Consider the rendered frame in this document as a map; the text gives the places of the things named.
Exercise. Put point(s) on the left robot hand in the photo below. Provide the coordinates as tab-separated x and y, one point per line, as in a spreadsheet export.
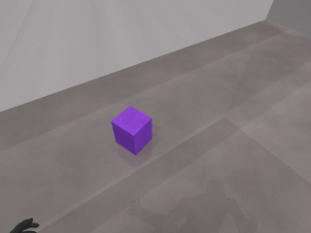
27	223

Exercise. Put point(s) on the carton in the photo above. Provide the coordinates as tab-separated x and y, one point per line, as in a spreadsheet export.
132	129

